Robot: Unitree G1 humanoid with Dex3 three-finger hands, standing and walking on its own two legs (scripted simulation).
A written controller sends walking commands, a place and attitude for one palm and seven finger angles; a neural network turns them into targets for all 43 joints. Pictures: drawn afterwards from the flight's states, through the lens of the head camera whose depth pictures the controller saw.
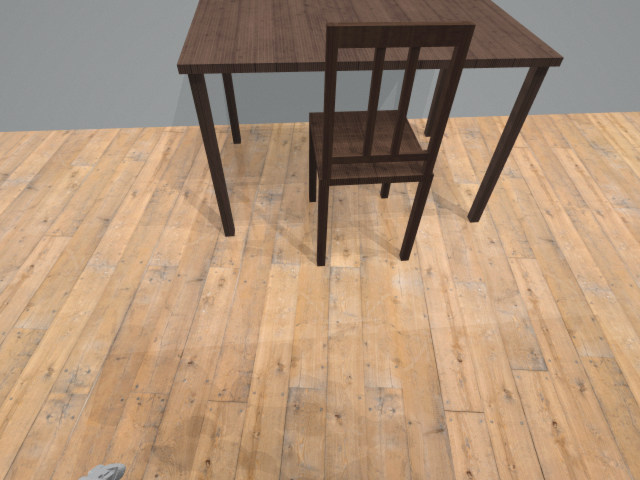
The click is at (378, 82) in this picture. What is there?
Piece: chair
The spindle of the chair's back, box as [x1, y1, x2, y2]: [362, 48, 385, 155]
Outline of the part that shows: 385,48 375,48 363,143 363,155 370,155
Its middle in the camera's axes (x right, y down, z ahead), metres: +0.15 -0.38 +1.10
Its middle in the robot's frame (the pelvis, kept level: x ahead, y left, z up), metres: +1.08 -0.10 -0.07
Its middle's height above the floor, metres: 0.70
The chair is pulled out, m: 0.00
